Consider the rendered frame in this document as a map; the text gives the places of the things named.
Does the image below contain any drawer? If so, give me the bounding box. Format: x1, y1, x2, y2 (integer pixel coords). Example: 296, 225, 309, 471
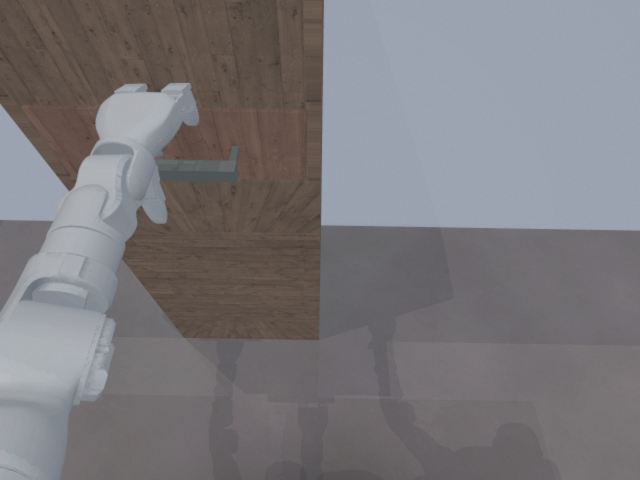
22, 105, 307, 180

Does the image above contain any cabinet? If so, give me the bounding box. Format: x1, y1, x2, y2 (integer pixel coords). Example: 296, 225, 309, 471
0, 0, 324, 340

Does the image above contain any handle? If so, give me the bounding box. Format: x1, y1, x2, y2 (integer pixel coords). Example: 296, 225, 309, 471
154, 146, 240, 183

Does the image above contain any robot left upper arm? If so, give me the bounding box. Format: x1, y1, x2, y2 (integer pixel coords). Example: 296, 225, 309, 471
0, 299, 116, 480

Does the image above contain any robot left hand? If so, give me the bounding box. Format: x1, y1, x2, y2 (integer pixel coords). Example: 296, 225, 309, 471
95, 83, 199, 224

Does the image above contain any left robot forearm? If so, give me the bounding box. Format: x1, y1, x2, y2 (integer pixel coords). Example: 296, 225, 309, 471
0, 136, 155, 335

